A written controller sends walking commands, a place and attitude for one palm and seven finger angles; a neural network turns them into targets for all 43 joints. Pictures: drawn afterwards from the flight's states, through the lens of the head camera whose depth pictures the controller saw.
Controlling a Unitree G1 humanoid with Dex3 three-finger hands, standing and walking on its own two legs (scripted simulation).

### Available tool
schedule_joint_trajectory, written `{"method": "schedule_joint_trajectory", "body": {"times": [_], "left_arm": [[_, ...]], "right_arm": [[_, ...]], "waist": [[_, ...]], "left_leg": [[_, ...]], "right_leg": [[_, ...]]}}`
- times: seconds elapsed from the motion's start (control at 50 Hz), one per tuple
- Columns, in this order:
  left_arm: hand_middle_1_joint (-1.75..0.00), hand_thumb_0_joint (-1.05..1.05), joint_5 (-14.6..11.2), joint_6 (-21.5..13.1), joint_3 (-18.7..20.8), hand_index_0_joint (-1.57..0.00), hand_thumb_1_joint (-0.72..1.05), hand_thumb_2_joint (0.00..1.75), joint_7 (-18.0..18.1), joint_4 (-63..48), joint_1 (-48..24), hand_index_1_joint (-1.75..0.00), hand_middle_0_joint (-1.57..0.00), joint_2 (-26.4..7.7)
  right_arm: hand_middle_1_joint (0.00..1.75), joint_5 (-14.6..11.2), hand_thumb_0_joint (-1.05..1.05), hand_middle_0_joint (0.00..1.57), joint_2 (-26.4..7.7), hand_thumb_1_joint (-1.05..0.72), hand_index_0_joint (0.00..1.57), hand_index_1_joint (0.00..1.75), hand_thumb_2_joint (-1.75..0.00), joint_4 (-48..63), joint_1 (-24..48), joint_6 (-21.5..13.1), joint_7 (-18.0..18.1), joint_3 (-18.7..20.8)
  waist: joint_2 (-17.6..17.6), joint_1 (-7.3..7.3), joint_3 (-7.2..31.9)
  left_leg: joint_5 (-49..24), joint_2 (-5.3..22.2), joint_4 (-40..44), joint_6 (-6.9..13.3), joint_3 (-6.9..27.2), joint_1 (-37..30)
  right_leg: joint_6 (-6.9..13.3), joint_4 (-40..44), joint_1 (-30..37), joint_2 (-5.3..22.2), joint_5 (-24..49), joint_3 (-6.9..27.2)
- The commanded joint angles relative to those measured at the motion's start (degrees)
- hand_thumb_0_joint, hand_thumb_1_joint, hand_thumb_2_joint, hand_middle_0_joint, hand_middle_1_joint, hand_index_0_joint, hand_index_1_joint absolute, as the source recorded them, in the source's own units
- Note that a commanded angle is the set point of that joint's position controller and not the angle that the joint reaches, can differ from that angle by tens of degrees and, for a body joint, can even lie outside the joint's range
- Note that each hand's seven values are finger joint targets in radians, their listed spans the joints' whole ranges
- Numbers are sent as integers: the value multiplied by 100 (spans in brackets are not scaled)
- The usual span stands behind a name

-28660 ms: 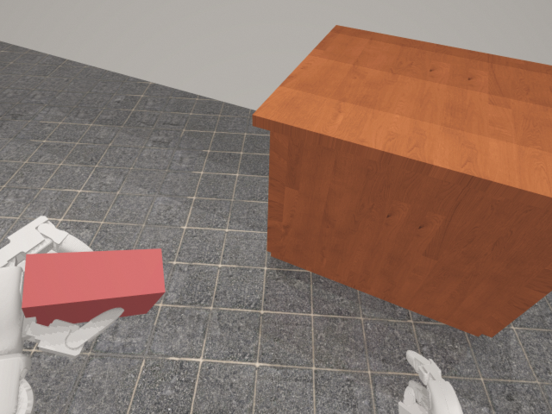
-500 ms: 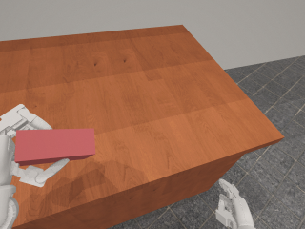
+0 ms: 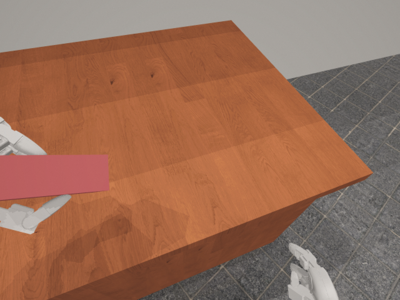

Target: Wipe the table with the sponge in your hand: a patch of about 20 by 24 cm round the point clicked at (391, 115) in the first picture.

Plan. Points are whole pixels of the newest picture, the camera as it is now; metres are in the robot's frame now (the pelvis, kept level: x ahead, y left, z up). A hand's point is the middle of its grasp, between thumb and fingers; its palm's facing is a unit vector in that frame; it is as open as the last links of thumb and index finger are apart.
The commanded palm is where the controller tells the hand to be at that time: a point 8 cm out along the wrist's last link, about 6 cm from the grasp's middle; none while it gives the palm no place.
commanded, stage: come to a stop and stand still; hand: left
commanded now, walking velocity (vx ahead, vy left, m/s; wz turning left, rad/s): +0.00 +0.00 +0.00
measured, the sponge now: (70, 177) +0.26 +0.21 +0.16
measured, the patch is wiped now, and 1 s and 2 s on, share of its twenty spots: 0.00 0.00 0.00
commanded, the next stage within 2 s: look again from close up in 0.96 s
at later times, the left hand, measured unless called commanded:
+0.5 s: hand (0, 249) +0.16 +0.26 +0.16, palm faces +0.41 -0.84 -0.35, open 9.4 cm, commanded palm +0.10 +0.28 +0.18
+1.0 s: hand out of the picture +0.13 +0.27 +0.15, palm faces +0.40 -0.85 -0.34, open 9.4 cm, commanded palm +0.07 +0.29 +0.18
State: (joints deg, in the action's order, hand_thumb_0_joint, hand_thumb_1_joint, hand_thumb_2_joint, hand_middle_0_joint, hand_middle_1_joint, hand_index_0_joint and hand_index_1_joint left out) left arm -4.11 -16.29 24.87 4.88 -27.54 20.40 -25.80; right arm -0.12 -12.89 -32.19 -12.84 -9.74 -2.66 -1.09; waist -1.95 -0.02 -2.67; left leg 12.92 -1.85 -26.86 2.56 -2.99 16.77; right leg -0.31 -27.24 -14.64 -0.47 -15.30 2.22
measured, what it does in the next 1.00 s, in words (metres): shifts its weight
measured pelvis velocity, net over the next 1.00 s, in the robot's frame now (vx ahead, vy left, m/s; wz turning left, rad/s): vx -0.07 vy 0.00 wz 0.06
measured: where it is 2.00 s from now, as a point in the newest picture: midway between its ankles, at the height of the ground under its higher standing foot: outside the picture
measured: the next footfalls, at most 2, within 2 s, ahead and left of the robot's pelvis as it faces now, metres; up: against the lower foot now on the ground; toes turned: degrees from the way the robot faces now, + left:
none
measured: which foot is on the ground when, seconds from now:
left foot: down 0.00-1.00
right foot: down 0.00-1.00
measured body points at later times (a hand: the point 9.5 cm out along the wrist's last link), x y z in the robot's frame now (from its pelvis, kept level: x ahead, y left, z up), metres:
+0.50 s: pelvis -0.04 -0.01 +0.00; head -0.02 +0.01 +0.45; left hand +0.13 +0.30 +0.18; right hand +0.17 -0.22 -0.06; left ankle +0.01 +0.09 -0.74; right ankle -0.01 -0.13 -0.74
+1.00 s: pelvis -0.07 +0.00 +0.00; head -0.05 +0.03 +0.45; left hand +0.10 +0.31 +0.17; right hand +0.12 -0.21 -0.07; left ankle +0.01 +0.09 -0.74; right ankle -0.01 -0.13 -0.74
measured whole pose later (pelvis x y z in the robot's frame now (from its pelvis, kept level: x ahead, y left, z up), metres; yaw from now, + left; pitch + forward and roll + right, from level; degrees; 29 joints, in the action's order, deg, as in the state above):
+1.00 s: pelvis -0.07 +0.00 +0.00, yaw +4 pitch -1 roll -1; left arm -5.3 -14.7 19.9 5.4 -25.3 25.4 -22.9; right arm -1.8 -11.9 -34.1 -12.2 -11.6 0.5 -1.1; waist -2.2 -1.1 -4.1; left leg 6.2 -2.7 -25.5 2.9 0.2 18.3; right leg -0.9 -24.9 -14.5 0.3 -9.3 -1.3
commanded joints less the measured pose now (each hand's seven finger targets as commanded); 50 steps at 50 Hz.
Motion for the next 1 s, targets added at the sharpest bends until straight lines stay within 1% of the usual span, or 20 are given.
{"method": "schedule_joint_trajectory", "body": {"times": [0.0, 0.02, 0.04, 0.12, 0.14, 0.22, 0.28, 0.32, 0.34, 0.4, 0.42, 0.44, 0.52, 0.54, 0.62, 0.64, 0.72, 0.74, 0.8, 0.98], "left_arm": [[-160, 0, -217, -337, 845, -120, 10, 130, 125, -1045, 581, -160, -120, -1150], [-160, 0, -186, -365, 1198, -120, 10, 130, 191, -1399, 318, -160, -120, -1607], [-160, 0, -207, -407, 1089, -120, 10, 130, 173, -1131, 538, -160, -120, -1380], [-160, 0, -304, -402, 1026, -120, 10, 130, 174, -1634, 244, -160, -120, -1508], [-160, 0, -301, -435, 843, -120, 10, 130, 152, -1538, 319, -160, -120, -1299], [-160, 0, -323, -350, 522, -120, 10, 130, 156, -1462, 442, -160, -120, -987], [-160, 0, -327, -303, 381, -120, 10, 130, 147, -1058, 394, -160, -120, -779], [-160, 0, -306, -240, 417, -120, 10, 130, 163, -834, 260, -160, -120, -813], [-160, 0, -322, -233, 225, -120, 10, 130, 137, -626, 247, -160, -120, -581], [-160, 0, -331, -222, 206, -120, 10, 130, 100, -620, -58, -160, -120, -680], [-160, 0, -300, -205, 352, -120, 10, 130, 133, -722, -173, -160, -120, -886], [-160, 0, -313, -222, 118, -120, 10, 130, 106, -658, -145, -160, -120, -614], [-160, 0, -287, -251, 298, -120, 10, 130, 138, -1178, -325, -160, -120, -945], [-160, 0, -290, -272, 158, -120, 10, 130, 135, -1116, -230, -160, -120, -748], [-160, 0, -291, -256, 334, -120, 10, 130, 173, -1290, -105, -160, -120, -945], [-160, 0, -290, -277, 151, -120, 10, 130, 161, -1199, -65, -160, -120, -713], [-160, 0, -297, -238, 331, -120, 10, 130, 183, -1049, 36, -160, -120, -874], [-160, 0, -292, -252, 161, -120, 10, 130, 168, -983, 53, -160, -120, -661], [-160, 0, -287, -242, 158, -120, 10, 130, 135, -910, 83, -160, -120, -660], [-160, 0, -174, -257, 137, -120, 10, 130, 177, -1200, 28, -160, -120, -689]], "right_arm": [[30, -52, 0, 20, -844, -90, 20, 30, -90, 721, 282, -228, 147, 434], [30, -60, 0, 20, -910, -90, 20, 30, -90, 780, 465, -206, 197, 433], [30, -24, 0, 20, -790, -90, 20, 30, -90, 708, 325, -168, 249, 397], [30, -111, 0, 20, -820, -90, 20, 30, -90, 753, 446, -215, 299, 371], [30, -69, 0, 20, -819, -90, 20, 30, -90, 684, 312, -228, 306, 360], [30, -185, 0, 20, -835, -90, 20, 30, -90, 677, 385, -357, 282, 398], [30, -184, 0, 20, -847, -90, 20, 30, -90, 609, 314, -333, 308, 444], [30, -228, 0, 20, -859, -90, 20, 30, -90, 648, 539, -316, 345, 450], [30, -193, 0, 20, -796, -90, 20, 30, -90, 613, 451, -266, 355, 415], [30, -229, 0, 20, -739, -90, 20, 30, -90, 696, 554, -284, 386, 390], [30, -245, 0, 20, -771, -90, 20, 30, -90, 736, 718, -281, 395, 376], [30, -218, 0, 20, -693, -90, 20, 30, -90, 697, 640, -265, 392, 335], [30, -225, 0, 20, -707, -90, 20, 30, -90, 808, 801, -369, 390, 307], [30, -192, 0, 20, -647, -90, 20, 30, -90, 745, 726, -372, 385, 276], [30, -205, 0, 20, -703, -90, 20, 30, -90, 790, 807, -452, 371, 290], [30, -180, 0, 20, -665, -90, 20, 30, -90, 719, 708, -440, 371, 269], [30, -205, 0, 20, -712, -90, 20, 30, -90, 757, 761, -474, 390, 301], [30, -173, 0, 20, -684, -90, 20, 30, -90, 711, 672, -451, 398, 289], [30, -207, 0, 20, -672, -90, 20, 30, -90, 726, 630, -492, 403, 322], [30, -195, 0, 20, -678, -90, 20, 30, -90, 759, 655, -531, 405, 316]], "waist": [[-34, -174, 1309], [124, -164, 1527], [93, -154, 1455], [922, -143, 1616], [1003, -168, 1558], [785, -179, 1443], [246, -141, 1078], [182, -142, 896], [93, -121, 763], [139, -82, 523], [285, -113, 595], [302, -92, 556], [629, -112, 741], [585, -111, 754], [792, -110, 822], [760, -100, 763], [641, -98, 727], [584, -101, 689], [495, -87, 659], [766, -92, 664]], "left_leg": [[-2399, 579, 94, -269, 731, -744], [-2351, 575, 100, -265, 749, -853], [-2420, 567, 55, -215, 741, -730], [-2630, 555, -115, -209, 811, -973], [-2669, 577, -127, -179, 801, -945], [-2477, 637, -3, -228, 920, -1157], [-1641, 654, 178, -223, 931, -853], [-995, 643, 376, -227, 975, -845], [-617, 651, 461, -204, 975, -694], [163, 618, 558, -166, 1057, -491], [304, 621, 605, -157, 1076, -562], [471, 631, 647, -132, 1072, -459], [702, 615, 682, -123, 1183, -472], [751, 626, 706, -98, 1180, -388], [753, 630, 723, -142, 1265, -451], [918, 666, 819, -135, 1314, -307], [919, 684, 891, -179, 1372, -393], [1087, 721, 976, -158, 1392, -246], [1001, 711, 930, -144, 1357, -260], [1327, 762, 1047, -122, 1423, -113]], "right_leg": [[192, 199, 445, 658, 2195, 257], [193, 88, 492, 640, 2128, 288], [189, 117, 551, 661, 2227, 191], [225, 11, 510, 721, 2206, 326], [220, 45, 478, 695, 2146, 220], [189, 73, 248, 672, 1767, 251], [147, 344, 163, 705, 1474, 259], [160, 457, -49, 701, 1065, 318], [139, 581, -89, 679, 842, 245], [153, 817, -270, 713, 233, 343], [166, 845, -305, 687, 77, 377], [153, 888, -274, 657, -21, 292], [168, 849, -189, 639, -225, 333], [159, 845, -119, 610, -177, 259], [170, 802, -138, 619, -243, 280], [154, 759, -112, 569, -262, 189], [141, 761, -200, 570, -345, 191], [119, 734, -132, 534, -338, 111], [118, 778, -149, 570, -313, 170], [114, 666, 7, 534, -343, 146]]}}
